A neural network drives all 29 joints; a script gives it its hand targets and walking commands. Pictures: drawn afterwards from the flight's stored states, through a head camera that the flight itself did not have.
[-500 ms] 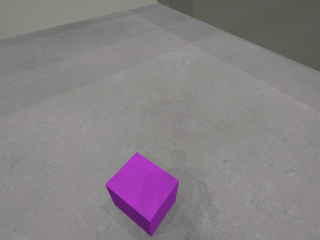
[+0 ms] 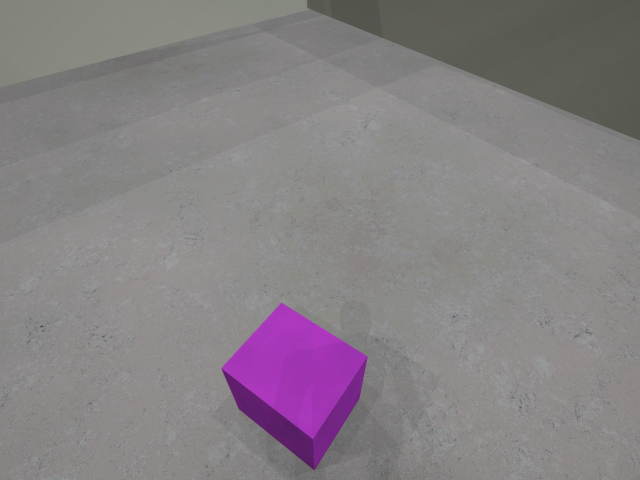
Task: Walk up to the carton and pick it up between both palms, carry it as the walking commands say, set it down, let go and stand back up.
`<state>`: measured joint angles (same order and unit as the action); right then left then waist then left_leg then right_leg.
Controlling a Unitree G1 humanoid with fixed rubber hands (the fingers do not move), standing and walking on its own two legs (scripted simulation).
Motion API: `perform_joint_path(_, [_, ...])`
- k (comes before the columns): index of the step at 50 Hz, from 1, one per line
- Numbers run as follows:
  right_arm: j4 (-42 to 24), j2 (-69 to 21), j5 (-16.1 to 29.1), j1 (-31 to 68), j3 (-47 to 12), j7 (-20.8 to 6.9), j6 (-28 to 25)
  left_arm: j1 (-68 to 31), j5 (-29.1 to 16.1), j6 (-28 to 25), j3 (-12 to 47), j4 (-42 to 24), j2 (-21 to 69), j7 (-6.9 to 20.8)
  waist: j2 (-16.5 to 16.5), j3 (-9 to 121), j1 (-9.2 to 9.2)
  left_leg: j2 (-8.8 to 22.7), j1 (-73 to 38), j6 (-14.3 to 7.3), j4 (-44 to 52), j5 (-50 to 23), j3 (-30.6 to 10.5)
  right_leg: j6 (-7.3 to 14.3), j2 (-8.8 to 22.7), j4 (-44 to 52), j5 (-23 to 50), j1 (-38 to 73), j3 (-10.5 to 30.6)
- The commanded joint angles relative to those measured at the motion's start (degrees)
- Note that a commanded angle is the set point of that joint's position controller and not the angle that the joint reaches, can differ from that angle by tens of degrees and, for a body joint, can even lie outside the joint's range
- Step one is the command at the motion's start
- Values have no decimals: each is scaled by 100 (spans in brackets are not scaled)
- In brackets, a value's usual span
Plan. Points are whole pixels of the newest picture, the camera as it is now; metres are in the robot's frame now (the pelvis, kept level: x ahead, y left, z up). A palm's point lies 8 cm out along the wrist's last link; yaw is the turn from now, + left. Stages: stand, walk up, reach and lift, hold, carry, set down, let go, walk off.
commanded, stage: walk up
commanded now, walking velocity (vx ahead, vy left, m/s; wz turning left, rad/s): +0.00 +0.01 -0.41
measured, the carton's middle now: (297, 385) +0.51 +0.08 -0.61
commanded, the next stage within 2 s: none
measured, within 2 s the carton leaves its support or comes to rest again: neither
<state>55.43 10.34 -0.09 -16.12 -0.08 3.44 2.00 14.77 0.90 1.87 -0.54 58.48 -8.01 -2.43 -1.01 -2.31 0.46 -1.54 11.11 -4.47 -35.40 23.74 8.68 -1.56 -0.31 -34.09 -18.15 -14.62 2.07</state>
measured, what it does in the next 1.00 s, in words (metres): steps to the left, turning right: right foot, then left foot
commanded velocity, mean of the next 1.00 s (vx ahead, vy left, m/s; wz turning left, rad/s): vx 0.06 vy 0.23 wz -0.41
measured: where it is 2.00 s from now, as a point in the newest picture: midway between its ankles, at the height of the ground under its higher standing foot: outside the picture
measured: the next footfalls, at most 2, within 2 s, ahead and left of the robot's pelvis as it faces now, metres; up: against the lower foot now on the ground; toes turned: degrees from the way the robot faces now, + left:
right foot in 0.32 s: +0.00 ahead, -0.07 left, +0.00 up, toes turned -9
left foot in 0.70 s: +0.11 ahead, +0.29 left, +0.00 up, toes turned -13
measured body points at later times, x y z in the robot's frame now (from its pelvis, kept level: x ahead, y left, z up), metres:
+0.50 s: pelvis +0.00 +0.08 +0.00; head +0.01 +0.04 +0.44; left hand +0.05 +0.31 -0.14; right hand -0.02 -0.15 -0.17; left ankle -0.05 +0.13 -0.65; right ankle -0.04 -0.06 -0.72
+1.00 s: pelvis +0.07 +0.22 -0.01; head +0.11 +0.20 +0.43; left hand +0.24 +0.42 -0.17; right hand +0.00 +0.03 -0.17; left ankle +0.07 +0.30 -0.72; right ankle +0.01 +0.12 -0.69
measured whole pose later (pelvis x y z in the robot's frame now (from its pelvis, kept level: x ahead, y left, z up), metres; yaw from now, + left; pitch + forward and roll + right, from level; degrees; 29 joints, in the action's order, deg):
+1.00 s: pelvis +0.07 +0.22 -0.01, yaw -28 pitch +2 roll +3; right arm 55.4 6.3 -0.3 -14.2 -0.1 1.7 2.5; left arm 9.6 2.8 3.4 -0.5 57.3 -12.7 -3.3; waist 3.4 -4.2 1.0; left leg -0.1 16.2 -3.9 -38.8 24.6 16.2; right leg -2.2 4.0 -61.5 -28.6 -30.2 1.4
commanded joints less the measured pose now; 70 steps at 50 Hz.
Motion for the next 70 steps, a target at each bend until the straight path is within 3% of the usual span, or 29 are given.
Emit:
perform_joint_path(1, [-178, 1066, -147, -725, 314, 23, -137, -384, 28, 6, -248, -902, -747, 34, -303, -476, 368, 2689, -1098, -567, 1944, -3192, -1774, 106, 162, -1949, -962, -1993, 85])
perform_joint_path(5, [-196, 561, -162, -672, 185, 28, -152, -27, -1, 159, -246, -830, -806, 117, -419, -750, 189, 1973, -677, 307, 1767, -4289, -794, 167, 434, -2712, -252, -2003, -127])
perform_joint_path(7, [-199, 686, -224, -664, 272, 10, -150, -43, 25, 181, -294, -775, -921, 103, -599, -432, 217, 1481, -982, 457, 1954, -3402, -133, 196, 311, -2457, -136, -1881, -483])
perform_joint_path(12, [12, 635, -311, -535, 249, 51, -56, -119, 67, 183, -308, -610, -873, 11, -619, -360, 154, 1357, -1186, 517, 1434, -5831, 207, 169, 13, -1824, -318, -1462, -923])
perform_joint_path(15, [-312, 938, -262, 228, 363, 21, -6, 1189, 84, 126, -371, -288, -931, -179, -604, 94, -613, 1037, 32, 508, -159, -6388, 594, 377, 49, 73, -155, 680, -882])
perform_joint_path(16, [-440, 938, -185, 391, 354, -9, 18, 1835, 120, 97, -474, -87, -1177, -239, 487, 100, -934, 817, 1085, 502, -1571, -4554, 399, 612, 542, 1021, 1710, 1587, 10])
perform_joint_path(17, [-703, 567, -205, -60, 241, -63, 45, 1667, 154, 101, -561, -15, -1820, -322, 2556, 64, -509, -86, 2752, 748, -3442, 894, 25, 1511, 2615, 1516, 4624, 2022, 3137])
perform_joint_path(18, [-617, 528, -205, -30, 340, -102, 196, 1667, 85, 148, -639, 76, -1892, -460, 2045, 208, -350, 150, 2973, 811, -4339, 1194, -1135, 1952, 3264, 1743, 3914, 1343, 4647])
perform_joint_path(19, [-611, 751, -309, 375, 363, -175, 284, 1406, 96, 167, -618, -50, -1920, -458, 1677, -294, -330, 363, 3192, 857, -4792, 738, -1368, 1984, 3216, 2067, 1618, 753, 4759])
perform_joint_path(21, [-1000, 880, -467, 1185, 321, -284, 163, 673, 116, 88, -444, -223, -1552, -341, 1555, -888, -322, 778, 2941, 763, -4144, -33, -1759, 1509, 2203, 1996, -848, -96, 3792])
perform_joint_path(23, [-1033, 866, -372, 1181, 299, -404, 144, 636, 51, 45, -502, -312, -1677, -306, 1474, -808, -298, 570, 2553, 785, -2931, 57, -1433, 1121, 1940, 2309, -1366, -328, 3328])
perform_joint_path(31, [-255, 660, -88, -82, 131, -415, 117, -6, 193, 4, -631, -638, -1947, -210, 1899, -365, 268, 326, -125, 734, 789, -198, -594, 600, 1301, 1346, 1004, -893, 2155])
perform_joint_path(32, [18, 702, -73, -676, 161, -346, 43, -34, 159, -18, -575, -591, -1794, -193, 1454, -71, 494, 440, -940, 711, 1459, -615, -602, 390, 945, 626, 959, -1201, 1691])
perform_joint_path(34, [253, 1645, -214, -1467, 376, -330, -16, 363, 325, -6, -365, -752, -931, -189, -1490, 508, 541, 2686, -1852, 452, 2331, -911, -2685, -37, -256, -2405, -2101, -2947, 67])
perform_joint_path(36, [-67, 1607, -166, -855, 372, -298, 15, 141, 396, 93, -419, -933, -1073, -155, -1084, 42, 181, 2925, -409, 408, 2553, -911, -2523, -147, 61, -3904, -2049, -2806, 83])
perform_joint_path(40, [-115, 901, -231, -454, 312, -166, -44, -429, 242, 100, -461, -708, -1217, -24, -911, -168, 212, 1909, -855, -272, 1594, -2588, -742, 35, 350, -4624, -1170, -3114, -296])
perform_joint_path(49, [-44, 803, -258, -135, 277, -51, 36, 24, 106, -31, -334, -438, -799, -84, -866, 602, -121, 1500, -504, -430, 169, -3523, -318, 165, 203, -477, -189, -438, -920])
perform_joint_path(50, [-119, 761, -155, -40, 285, -71, 38, 495, 139, -98, -406, -315, -1000, -120, -360, 808, -400, 1334, -43, -180, -561, -3544, -188, 173, 395, 519, 710, 494, -674])
perform_joint_path(52, [-517, 426, -77, -182, 230, -156, 30, 1093, 231, -89, -670, -158, -2206, -231, 2510, 1247, -518, 39, 2657, 553, -2693, 1244, -208, 1154, 3049, 1132, 4667, 2256, 3251])
perform_joint_path(53, [-515, 579, -121, 49, 265, -182, 118, 908, 128, -1, -635, -150, -2144, -281, 1789, 1117, -464, 296, 2692, 587, -3174, 1269, -860, 1470, 3203, 1199, 4085, 1641, 3427])
perform_joint_path(56, [-789, 649, -194, 808, 316, -339, 159, 147, 195, 14, -580, -243, -1398, -290, 1610, 38, -316, 528, 2766, 680, -3949, 295, -1075, 1404, 2198, 1327, 2221, 420, 2275])
perform_joint_path(62, [-735, 625, -102, 260, 146, -414, 82, -554, 148, -99, -634, -579, -1689, -171, 1653, 371, -46, 636, 1164, 613, -967, 549, -990, 926, 1898, 1370, 1452, -38, 1474])
perform_joint_path(64, [-298, 556, 72, -593, 157, -341, -32, -1137, 19, -67, -605, -721, -1641, -112, 1541, 543, 464, 576, -171, 647, 1156, -681, -794, 436, 1307, 364, 1783, -333, 788])
perform_joint_path(65, [-107, 700, 112, -1134, 239, -289, -120, -823, -65, -41, -535, -654, -1310, -61, 450, 697, 606, 1120, -921, 704, 1857, -1377, -1320, 253, 852, -783, 728, -765, 462])
perform_joint_path(66, [123, 1292, 37, -1512, 377, -192, -231, -616, -12, -47, -394, -775, -700, 9, -1487, 829, 472, 2255, -1593, 887, 1933, -4293, -2328, 88, -65, -2230, -1556, -2027, -77])
perform_joint_path(67, [184, 1400, 9, -1736, 369, -209, -299, -740, 36, -48, -341, -715, -741, 40, -1714, 1029, 530, 2407, -1719, 1034, 1721, -4450, -2303, 156, 32, -2958, -1647, -2373, -53])
perform_joint_path(68, [-30, 1513, 60, -1121, 419, -169, -243, -488, 38, 1, -402, -673, -716, 66, -1634, 614, 31, 2630, -1216, 1036, 1509, -6778, -2191, 26, 62, -3319, -1756, -2460, -30])
perform_joint_path(69, [-38, 1310, 30, -1100, 312, -166, -296, -371, -17, 94, -398, -443, -890, 105, -618, 595, 32, 2438, -1171, 1047, 1465, -6951, -1645, 23, 215, -3341, -1021, -2212, 69])
perform_joint_path(70, [-219, 1286, -10, -831, 341, -112, -304, -399, -1, 116, -395, -448, -858, 119, -835, 612, 33, 2464, -1335, 803, 1176, -6964, -1662, -97, 174, -3536, -929, -2491, 96])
